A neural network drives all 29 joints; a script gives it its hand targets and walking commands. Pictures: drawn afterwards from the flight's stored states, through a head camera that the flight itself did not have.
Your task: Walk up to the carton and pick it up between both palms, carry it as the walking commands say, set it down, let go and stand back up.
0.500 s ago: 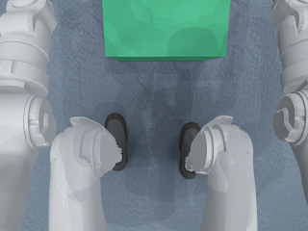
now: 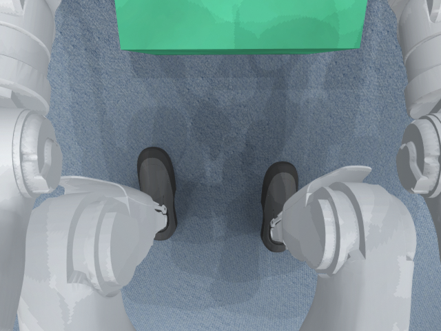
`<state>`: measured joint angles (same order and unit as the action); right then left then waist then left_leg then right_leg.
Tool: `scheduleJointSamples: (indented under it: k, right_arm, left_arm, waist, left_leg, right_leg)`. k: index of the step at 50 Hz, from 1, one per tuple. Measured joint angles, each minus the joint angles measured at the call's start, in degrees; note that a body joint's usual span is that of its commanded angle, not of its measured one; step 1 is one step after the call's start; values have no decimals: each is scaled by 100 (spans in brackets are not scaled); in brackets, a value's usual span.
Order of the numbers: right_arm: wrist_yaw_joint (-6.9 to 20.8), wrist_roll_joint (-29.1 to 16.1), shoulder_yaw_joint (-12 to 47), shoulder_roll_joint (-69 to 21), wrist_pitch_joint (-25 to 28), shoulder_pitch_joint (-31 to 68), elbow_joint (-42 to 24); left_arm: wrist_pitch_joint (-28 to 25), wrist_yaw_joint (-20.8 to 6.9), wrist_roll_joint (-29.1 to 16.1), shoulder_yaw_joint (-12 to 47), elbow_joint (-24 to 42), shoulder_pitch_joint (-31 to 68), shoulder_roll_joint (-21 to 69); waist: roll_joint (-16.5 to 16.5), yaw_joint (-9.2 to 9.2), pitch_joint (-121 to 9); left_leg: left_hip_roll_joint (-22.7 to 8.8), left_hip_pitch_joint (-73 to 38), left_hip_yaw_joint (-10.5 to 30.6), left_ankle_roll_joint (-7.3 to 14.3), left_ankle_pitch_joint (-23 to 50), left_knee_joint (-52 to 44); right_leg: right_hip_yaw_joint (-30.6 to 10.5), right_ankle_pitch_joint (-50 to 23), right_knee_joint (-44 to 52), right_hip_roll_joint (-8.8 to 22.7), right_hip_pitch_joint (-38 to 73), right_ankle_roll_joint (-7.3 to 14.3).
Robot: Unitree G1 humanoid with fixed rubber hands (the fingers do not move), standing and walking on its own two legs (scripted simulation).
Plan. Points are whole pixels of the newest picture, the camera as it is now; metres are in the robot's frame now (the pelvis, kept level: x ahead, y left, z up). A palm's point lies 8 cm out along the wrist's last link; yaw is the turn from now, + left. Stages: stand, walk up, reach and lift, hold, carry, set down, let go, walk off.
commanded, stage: reach and lift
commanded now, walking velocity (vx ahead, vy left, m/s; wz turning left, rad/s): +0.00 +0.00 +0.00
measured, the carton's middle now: out of the picture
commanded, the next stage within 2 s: none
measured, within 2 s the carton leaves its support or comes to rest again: leaves its support in 1.52 s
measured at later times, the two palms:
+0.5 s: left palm out of the picture +0.56 +0.18 -0.18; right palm out of the picture +0.57 -0.20 -0.17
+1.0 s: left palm out of the picture +0.56 +0.16 -0.18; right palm out of the picture +0.57 -0.20 -0.17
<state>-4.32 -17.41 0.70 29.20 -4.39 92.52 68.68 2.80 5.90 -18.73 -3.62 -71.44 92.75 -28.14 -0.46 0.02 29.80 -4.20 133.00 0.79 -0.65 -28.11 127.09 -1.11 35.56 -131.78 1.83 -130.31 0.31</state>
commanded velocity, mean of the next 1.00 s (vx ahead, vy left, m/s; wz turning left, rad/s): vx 0.00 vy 0.00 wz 0.00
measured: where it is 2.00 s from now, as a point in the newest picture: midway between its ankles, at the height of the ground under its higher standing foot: (218, 214)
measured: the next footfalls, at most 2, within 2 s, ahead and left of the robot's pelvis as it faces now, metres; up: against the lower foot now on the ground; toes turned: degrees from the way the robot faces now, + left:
none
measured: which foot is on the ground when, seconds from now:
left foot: down 0.00-1.00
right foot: down 0.00-1.00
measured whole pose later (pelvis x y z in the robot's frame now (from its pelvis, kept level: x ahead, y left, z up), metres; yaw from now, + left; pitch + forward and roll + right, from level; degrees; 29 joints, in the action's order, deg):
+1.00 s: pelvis +0.00 +0.00 +0.02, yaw -1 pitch +35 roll +1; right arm -5.6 -17.8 4.3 26.8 -4.3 97.2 72.2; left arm 2.4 6.5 -14.3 -5.2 -72.5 94.6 -22.5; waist 0.3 0.7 29.8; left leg -5.1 131.0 1.4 -1.0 -28.1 124.3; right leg -0.4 33.9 -128.3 0.3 -129.1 0.6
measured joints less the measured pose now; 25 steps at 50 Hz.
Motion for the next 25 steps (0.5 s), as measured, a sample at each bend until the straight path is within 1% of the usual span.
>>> scheduleJointSamples:
  k: [8,20,25]
  right_arm:
    - [5,79,-36,-76,5,-110,-42]
    - [21,144,-79,-186,24,132,218]
    - [-35,133,-58,-205,48,211,273]
  left_arm:
    - [-21,-18,29,-22,7,-141,83]
    - [-18,19,165,11,-60,-68,289]
    - [-19,39,195,45,-83,33,386]
  waist:
    - [-15,10,-93]
    - [31,11,-115]
    - [23,9,-66]
  left_leg:
    - [8,-34,7,3,-53,10]
    - [15,-92,5,11,6,-109]
    - [14,-109,14,18,24,-136]
  right_leg:
    - [5,58,2,2,52,-9]
    - [13,-12,130,4,111,-11]
    - [23,-37,170,0,134,-19]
